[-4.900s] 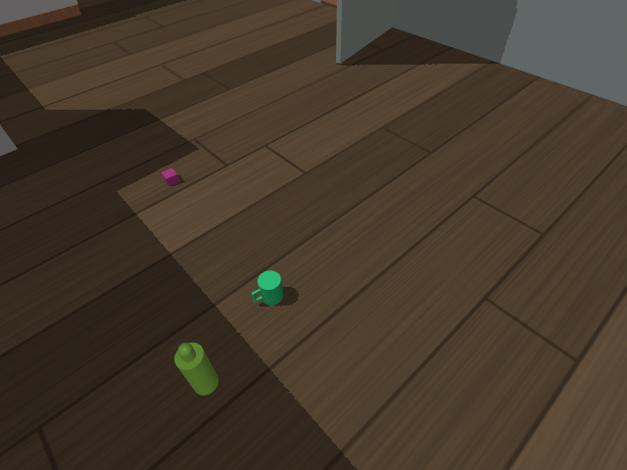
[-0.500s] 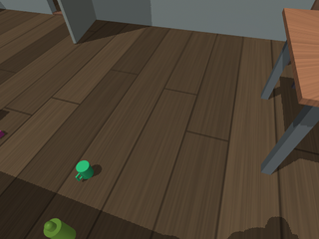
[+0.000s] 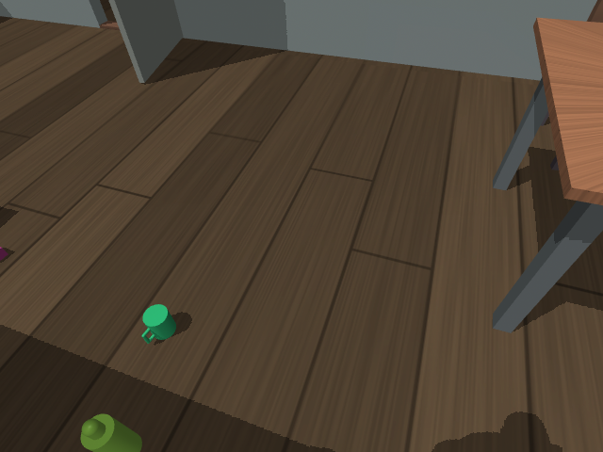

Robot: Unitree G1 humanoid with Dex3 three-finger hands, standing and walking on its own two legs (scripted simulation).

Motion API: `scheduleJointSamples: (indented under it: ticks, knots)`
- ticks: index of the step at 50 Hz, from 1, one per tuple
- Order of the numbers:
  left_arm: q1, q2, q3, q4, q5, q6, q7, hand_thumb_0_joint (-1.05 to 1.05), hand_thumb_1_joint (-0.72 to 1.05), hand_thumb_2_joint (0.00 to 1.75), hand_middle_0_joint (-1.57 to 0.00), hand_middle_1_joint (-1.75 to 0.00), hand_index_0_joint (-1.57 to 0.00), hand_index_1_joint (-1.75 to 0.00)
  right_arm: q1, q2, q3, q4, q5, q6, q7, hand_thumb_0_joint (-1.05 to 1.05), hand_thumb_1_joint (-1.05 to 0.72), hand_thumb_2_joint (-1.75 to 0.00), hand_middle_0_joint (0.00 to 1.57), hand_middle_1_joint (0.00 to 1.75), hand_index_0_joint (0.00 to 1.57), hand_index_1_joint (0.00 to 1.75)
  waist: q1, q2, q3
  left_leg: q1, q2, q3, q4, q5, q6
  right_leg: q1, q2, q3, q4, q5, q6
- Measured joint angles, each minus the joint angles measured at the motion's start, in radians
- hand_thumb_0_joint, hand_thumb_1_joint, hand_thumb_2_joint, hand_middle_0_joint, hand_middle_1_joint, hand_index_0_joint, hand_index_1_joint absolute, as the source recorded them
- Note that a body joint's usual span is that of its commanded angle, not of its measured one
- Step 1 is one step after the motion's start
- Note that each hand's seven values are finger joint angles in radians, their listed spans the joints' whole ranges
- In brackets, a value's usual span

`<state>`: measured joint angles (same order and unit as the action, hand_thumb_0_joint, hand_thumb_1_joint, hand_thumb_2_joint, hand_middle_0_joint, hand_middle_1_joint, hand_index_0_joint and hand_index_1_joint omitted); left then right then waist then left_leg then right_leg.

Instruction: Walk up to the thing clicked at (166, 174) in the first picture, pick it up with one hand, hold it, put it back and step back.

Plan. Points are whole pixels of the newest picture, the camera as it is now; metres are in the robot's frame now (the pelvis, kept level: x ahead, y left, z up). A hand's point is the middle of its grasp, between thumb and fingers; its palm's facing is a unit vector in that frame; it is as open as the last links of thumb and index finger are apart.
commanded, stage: stand
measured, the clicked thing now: out of the picture +0.98 +1.44 -0.76
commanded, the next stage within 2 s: walk up in 0.72 s
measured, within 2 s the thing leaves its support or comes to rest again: neither
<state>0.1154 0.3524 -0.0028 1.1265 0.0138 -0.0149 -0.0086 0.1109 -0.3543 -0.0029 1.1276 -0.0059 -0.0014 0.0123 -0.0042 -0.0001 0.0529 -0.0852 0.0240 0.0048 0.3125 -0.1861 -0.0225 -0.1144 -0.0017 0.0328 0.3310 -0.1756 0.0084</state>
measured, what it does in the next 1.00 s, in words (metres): shifts its weight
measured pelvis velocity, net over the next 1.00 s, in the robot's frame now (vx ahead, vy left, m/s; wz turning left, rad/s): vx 0.06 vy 0.00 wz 0.00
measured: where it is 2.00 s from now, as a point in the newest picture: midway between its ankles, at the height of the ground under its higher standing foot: (316, 365)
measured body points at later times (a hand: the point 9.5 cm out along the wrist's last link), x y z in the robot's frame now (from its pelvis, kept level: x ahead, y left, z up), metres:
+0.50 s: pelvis +0.00 +0.00 +0.00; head +0.00 +0.00 +0.45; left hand +0.07 +0.30 -0.13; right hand +0.07 -0.30 -0.13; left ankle -0.01 +0.13 -0.75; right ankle +0.00 -0.12 -0.75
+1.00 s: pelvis +0.06 +0.00 -0.02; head +0.03 -0.01 +0.43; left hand +0.09 +0.33 -0.13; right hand +0.11 -0.34 -0.14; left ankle +0.00 +0.12 -0.73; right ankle +0.00 -0.13 -0.75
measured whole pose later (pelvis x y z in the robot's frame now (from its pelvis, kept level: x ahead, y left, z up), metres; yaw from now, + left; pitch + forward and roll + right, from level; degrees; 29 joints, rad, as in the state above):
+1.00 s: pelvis +0.06 +0.00 -0.02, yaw +0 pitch -2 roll -1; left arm 0.28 0.41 0.09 1.04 0.05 -0.06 -0.07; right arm 0.25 -0.42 -0.09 1.05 -0.04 0.00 0.06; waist 0.02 0.03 -0.02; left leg -0.23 0.03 0.00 0.78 -0.47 0.03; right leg -0.12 0.02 0.00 0.54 -0.39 -0.02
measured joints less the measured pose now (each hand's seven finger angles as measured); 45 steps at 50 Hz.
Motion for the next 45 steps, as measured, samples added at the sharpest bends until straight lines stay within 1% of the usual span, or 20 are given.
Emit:
scheduleJointSamples:
  ticks: [36, 37, 39, 40, 41, 42, 43, 45]
  knots:
    - [0.012, 0.002, 0.002, -0.001, 0.002, 0.0, 0.0, 0.0, 0.91, 0.9, -0.21, -0.3, -0.2, -0.3, 0.012, 0.001, -0.002, -0.002, -0.001, 0.002, 0.001, 0.0, -0.9, -0.9, 0.2, 0.3, 0.21, 0.3, -0.002, -0.001, 0.006, -0.003, -0.002, -0.001, 0.004, 0.0, 0.002, 0.0, -0.002, 0.0, 0.0, 0.002, 0.002]
    - [0.018, 0.002, 0.012, -0.009, 0.006, 0.001, -0.009, 0.0, 0.91, 0.9, -0.21, -0.3, -0.2, -0.3, 0.019, 0.001, -0.01, -0.01, -0.006, 0.001, 0.008, 0.0, -0.9, -0.9, 0.2, 0.3, 0.21, 0.3, -0.001, -0.002, 0.002, -0.013, -0.002, 0.001, 0.027, -0.036, 0.013, -0.009, -0.002, 0.0, 0.019, -0.029, -0.004]
    - [0.043, 0.007, 0.033, -0.028, 0.017, -0.004, -0.032, 0.0, 0.91, 0.9, -0.21, -0.3, -0.21, -0.3, 0.046, -0.004, -0.031, -0.03, -0.019, -0.01, 0.028, 0.0, -0.9, -0.9, 0.2, 0.3, 0.21, 0.3, 0.004, -0.004, -0.021, -0.038, -0.005, 0.004, 0.097, -0.164, 0.04, -0.041, 0.0, 0.006, 0.097, -0.157, -0.025]
    - [0.058, 0.012, 0.041, -0.035, 0.021, -0.006, -0.042, 0.0, 0.91, 0.9, -0.21, -0.3, -0.21, -0.3, 0.061, -0.01, -0.039, -0.04, -0.023, -0.013, 0.035, 0.0, -0.9, -0.9, 0.2, 0.3, 0.21, 0.3, 0.007, -0.005, -0.038, -0.049, -0.007, 0.006, 0.122, -0.213, 0.051, -0.056, 0.001, 0.009, 0.131, -0.212, -0.034]
    - [0.071, 0.018, 0.049, -0.043, 0.024, -0.007, -0.049, 0.0, 0.91, 0.9, -0.21, -0.3, -0.21, -0.3, 0.074, -0.017, -0.047, -0.049, -0.026, -0.016, 0.041, 0.0, -0.9, -0.9, 0.2, 0.3, 0.21, 0.3, 0.008, -0.005, -0.052, -0.057, -0.009, 0.008, 0.139, -0.238, 0.058, -0.07, 0.001, 0.013, 0.158, -0.245, -0.041]
    - [0.082, 0.025, 0.056, -0.05, 0.026, -0.01, -0.053, 0.0, 0.91, 0.9, -0.21, -0.3, -0.21, -0.3, 0.085, -0.024, -0.055, -0.058, -0.028, -0.02, 0.044, 0.0, -0.9, -0.9, 0.2, 0.3, 0.21, 0.3, 0.01, -0.007, -0.059, -0.061, -0.01, 0.011, 0.151, -0.233, 0.062, -0.08, 0.0, 0.015, 0.18, -0.25, -0.048]
    - [0.089, 0.033, 0.062, -0.056, 0.027, -0.012, -0.056, 0.0, 0.91, 0.9, -0.21, -0.3, -0.21, -0.3, 0.092, -0.031, -0.063, -0.066, -0.029, -0.025, 0.046, 0.0, -0.9, -0.9, 0.2, 0.3, 0.21, 0.3, 0.013, -0.007, -0.057, -0.061, -0.009, 0.014, 0.161, -0.207, 0.062, -0.085, -0.001, 0.014, 0.198, -0.231, -0.051]
    - [0.104, 0.05, 0.073, -0.068, 0.028, -0.021, -0.057, 0.0, 0.91, 0.9, -0.21, -0.3, -0.21, -0.3, 0.105, -0.045, -0.077, -0.077, -0.029, -0.029, 0.048, 0.0, -0.9, -0.9, 0.2, 0.3, 0.21, 0.3, 0.017, 0.001, -0.047, -0.056, 0.002, 0.017, 0.198, -0.15, 0.052, -0.076, 0.0, 0.0, 0.222, -0.165, -0.044]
